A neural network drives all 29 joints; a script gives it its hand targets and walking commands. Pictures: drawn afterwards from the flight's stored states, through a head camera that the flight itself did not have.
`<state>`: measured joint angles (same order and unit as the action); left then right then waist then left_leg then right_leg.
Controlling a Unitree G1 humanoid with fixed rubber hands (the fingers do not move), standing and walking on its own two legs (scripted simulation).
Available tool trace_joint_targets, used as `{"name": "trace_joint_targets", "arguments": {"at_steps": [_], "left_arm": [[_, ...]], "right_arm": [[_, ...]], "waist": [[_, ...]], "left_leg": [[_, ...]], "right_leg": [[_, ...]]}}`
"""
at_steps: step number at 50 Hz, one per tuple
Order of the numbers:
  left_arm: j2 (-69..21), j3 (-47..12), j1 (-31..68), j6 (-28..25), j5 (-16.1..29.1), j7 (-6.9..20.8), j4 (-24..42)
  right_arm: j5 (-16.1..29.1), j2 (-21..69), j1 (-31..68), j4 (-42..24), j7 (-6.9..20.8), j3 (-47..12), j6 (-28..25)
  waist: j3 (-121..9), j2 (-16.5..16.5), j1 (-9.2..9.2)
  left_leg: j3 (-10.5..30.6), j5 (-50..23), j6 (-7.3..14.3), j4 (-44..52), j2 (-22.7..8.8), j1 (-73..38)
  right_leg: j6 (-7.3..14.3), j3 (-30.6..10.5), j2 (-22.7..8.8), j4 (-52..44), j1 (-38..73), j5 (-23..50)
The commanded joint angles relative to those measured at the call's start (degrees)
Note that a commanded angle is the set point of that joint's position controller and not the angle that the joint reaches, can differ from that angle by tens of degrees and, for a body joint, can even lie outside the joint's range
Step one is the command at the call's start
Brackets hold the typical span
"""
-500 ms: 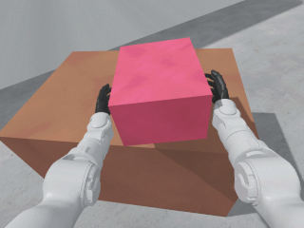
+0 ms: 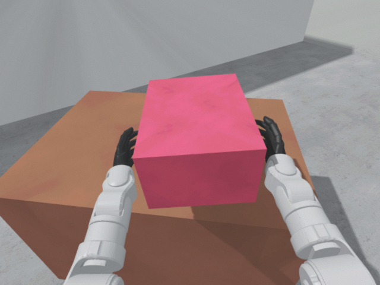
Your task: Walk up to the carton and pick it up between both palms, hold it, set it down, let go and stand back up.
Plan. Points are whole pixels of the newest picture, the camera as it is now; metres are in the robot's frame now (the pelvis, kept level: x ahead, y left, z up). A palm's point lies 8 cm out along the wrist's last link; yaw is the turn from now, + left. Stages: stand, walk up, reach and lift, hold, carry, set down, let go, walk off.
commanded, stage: reach and lift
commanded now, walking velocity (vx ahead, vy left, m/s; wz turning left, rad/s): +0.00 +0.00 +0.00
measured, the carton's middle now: (196, 134) +0.45 -0.02 +0.14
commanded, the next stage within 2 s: hold in 1.08 s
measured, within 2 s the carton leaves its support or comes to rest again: neither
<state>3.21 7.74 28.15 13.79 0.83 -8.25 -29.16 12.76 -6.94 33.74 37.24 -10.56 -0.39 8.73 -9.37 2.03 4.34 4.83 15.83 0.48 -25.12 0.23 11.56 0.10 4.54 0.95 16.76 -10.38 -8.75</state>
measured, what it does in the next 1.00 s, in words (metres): stands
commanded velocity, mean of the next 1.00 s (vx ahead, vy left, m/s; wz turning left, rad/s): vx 0.00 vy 0.00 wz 0.00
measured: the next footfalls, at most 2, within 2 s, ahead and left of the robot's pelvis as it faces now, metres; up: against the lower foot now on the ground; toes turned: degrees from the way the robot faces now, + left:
none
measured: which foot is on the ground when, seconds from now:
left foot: down 0.00-1.00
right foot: down 0.00-1.00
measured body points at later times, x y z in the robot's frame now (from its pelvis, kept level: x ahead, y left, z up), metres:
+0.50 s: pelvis -0.02 +0.00 +0.00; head -0.05 +0.02 +0.45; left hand +0.35 +0.13 +0.16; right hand +0.33 -0.19 +0.15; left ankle -0.03 +0.11 -0.75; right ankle +0.00 -0.12 -0.75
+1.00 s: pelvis -0.04 -0.02 +0.00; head -0.07 -0.01 +0.45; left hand +0.37 +0.13 +0.18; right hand +0.35 -0.19 +0.17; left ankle -0.03 +0.11 -0.75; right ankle +0.00 -0.12 -0.75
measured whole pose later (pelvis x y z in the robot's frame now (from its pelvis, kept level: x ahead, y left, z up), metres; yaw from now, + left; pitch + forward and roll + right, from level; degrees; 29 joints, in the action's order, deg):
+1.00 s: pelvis -0.04 -0.02 +0.00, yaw -2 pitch -3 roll +0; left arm 1.0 18.8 36.9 27.8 -14.0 2.2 -20.2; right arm 4.1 -1.8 38.0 31.3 -12.0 5.4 16.3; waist -1.2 -0.9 3.6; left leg 3.4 9.9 -0.5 -17.9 0.4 4.8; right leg 1.4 2.3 0.8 16.6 -7.5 -6.0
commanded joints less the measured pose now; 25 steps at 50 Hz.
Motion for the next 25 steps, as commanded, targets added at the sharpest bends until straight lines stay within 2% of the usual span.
{"name": "trace_joint_targets", "arguments": {"at_steps": [1, 3, 4, 5, 6, 7, 8, 10, 12, 14, 15, 17, 18, 19, 20, 22, 25], "left_arm": [[-38.13, -19.94, 34.37, 6.41, -4.3, 13.63, 17.29], [-37.58, -16.32, 30.99, 9.46, -7.0, 15.3, 17.64], [-37.88, -16.32, 31.75, 10.27, -6.84, 15.66, 19.61], [-38.11, -16.29, 30.26, 11.21, -7.69, 15.79, 20.48], [-39.08, -17.35, 31.02, 11.64, -7.46, 15.64, 22.19], [-40.8, -20.17, 30.49, 11.9, -6.47, 15.03, 25.4], [-41.74, -22.46, 30.27, 12.07, -5.78, 14.34, 27.42], [-45.45, -29.43, 31.31, 11.57, -3.46, 12.53, 34.57], [-46.62, -34.23, 32.79, 11.04, -1.76, 10.72, 38.94], [-45.01, -34.51, 33.66, 11.16, -2.28, 9.96, 38.87], [-44.5, -34.92, 33.8, 11.4, -2.29, 9.8, 39.53], [-41.83, -33.23, 33.09, 12.46, -3.31, 10.13, 36.81], [-40.77, -32.06, 32.88, 13.02, -3.94, 10.62, 35.78], [-40.08, -30.86, 31.83, 13.69, -4.41, 11.13, 34.19], [-38.97, -29.1, 32.02, 14.43, -5.21, 11.8, 32.26], [-36.87, -24.68, 32.21, 15.54, -7.02, 13.72, 27.22], [-35.47, -18.5, 32.82, 16.7, -8.87, 16.57, 19.73]], "right_arm": [[0.64, 34.22, 29.5, -14.69, 5.68, -18.59, 4.96], [0.76, 33.43, 30.32, -16.95, 6.23, -19.19, 5.63], [1.29, 33.98, 32.73, -19.61, 6.65, -20.22, 5.28], [1.57, 34.01, 32.54, -20.1, 7.0, -20.31, 5.2], [2.41, 34.26, 35.77, -23.89, 7.47, -21.87, 4.13], [3.34, 34.35, 37.03, -26.97, 7.78, -22.6, 3.11], [4.18, 34.4, 38.61, -30.57, 8.07, -24.0, 2.31], [5.51, 34.97, 39.52, -36.93, 8.59, -25.92, 0.36], [4.94, 35.19, 39.47, -40.73, 9.11, -26.61, -0.58], [2.97, 34.28, 36.86, -38.41, 9.47, -25.33, 0.25], [2.58, 34.16, 35.82, -37.88, 9.52, -24.91, 0.64], [1.1, 33.13, 33.93, -34.76, 9.68, -23.47, 1.84], [0.36, 32.49, 32.24, -32.93, 9.72, -22.4, 2.53], [0.56, 32.33, 32.75, -33.1, 9.63, -22.38, 2.69], [-0.32, 31.99, 31.72, -30.11, 9.55, -20.96, 3.52], [-2.09, 31.89, 31.87, -25.28, 9.33, -18.01, 4.3], [-4.38, 33.45, 35.11, -21.95, 9.06, -14.94, 4.4]], "waist": [[-4.52, -3.01, 2.15], [-0.73, -4.29, 0.27], [-2.26, -4.41, -0.76], [-1.71, -3.4, -0.77], [-4.14, -2.47, -1.86], [-7.4, -0.65, -1.34], [-10.45, 0.51, -1.6], [-17.69, 4.24, -0.5], [-22.3, 5.1, -0.08], [-20.9, 3.99, -0.44], [-20.98, 3.95, -0.03], [-17.85, 2.1, 0.39], [-16.25, 1.53, 0.91], [-15.71, 0.28, 0.65], [-12.44, 0.12, 1.38], [-7.16, -1.22, 1.65], [-2.46, -3.16, 1.5]], "left_leg": [[-1.81, -26.92, -6.56, 4.84, 2.94, -5.28], [-2.85, -25.01, -5.71, 6.86, 3.43, -4.04], [-3.29, -25.78, -5.36, 7.15, 3.47, -4.56], [-3.31, -27.59, -5.36, 7.11, 3.48, -5.49], [-3.48, -30.19, -5.45, 6.91, 3.3, -7.09], [-3.2, -34.6, -6.09, 5.72, 2.77, -10.56], [-2.64, -39.05, -6.7, 4.27, 2.24, -13.48], [-1.27, -50.0, -8.55, 0.63, 0.65, -20.78], [-0.71, -54.02, -9.4, -1.04, -0.52, -24.11], [-1.37, -48.91, -8.97, -0.08, -0.84, -22.04], [-1.58, -46.87, -8.87, 0.41, -0.95, -21.65], [-2.3, -38.53, -7.98, 2.48, -0.63, -17.84], [-3.17, -34.1, -7.27, 3.7, -0.07, -15.93], [-3.7, -30.51, -6.51, 4.64, 0.37, -14.2], [-4.09, -26.06, -5.78, 5.93, 0.69, -12.02], [-5.13, -17.76, -4.27, 8.32, 1.49, -7.61], [-6.45, -7.36, -1.78, 11.66, 2.25, -2.89]], "right_leg": [[-1.56, -4.06, 2.85, 0.81, 20.38, 22.45], [-1.95, -3.55, 2.8, 0.56, 22.01, 21.88], [-1.88, -3.32, 2.95, 0.73, 22.25, 21.63], [-1.69, -3.12, 3.0, 0.51, 21.9, 21.63], [-1.53, -2.56, 3.69, 0.33, 21.08, 21.23], [-1.37, -2.17, 4.31, 0.34, 19.08, 21.42], [-0.88, -1.67, 4.82, 0.35, 17.39, 22.01], [-0.19, -0.74, 6.17, 0.82, 12.73, 23.01], [0.47, -0.02, 6.84, 0.76, 8.66, 22.1], [0.43, -0.19, 6.46, 0.47, 7.24, 19.75], [0.4, -0.17, 6.34, 0.65, 7.17, 19.01], [0.22, -0.76, 5.4, 0.53, 8.78, 16.9], [-0.02, -1.13, 4.86, 0.43, 10.28, 16.57], [-0.36, -1.53, 4.57, 0.63, 12.04, 16.88], [-0.45, -1.78, 3.93, 0.45, 13.16, 15.64], [-0.72, -2.32, 2.62, -0.23, 14.8, 11.83], [-1.49, -2.76, 1.23, -1.26, 16.52, 6.05]]}}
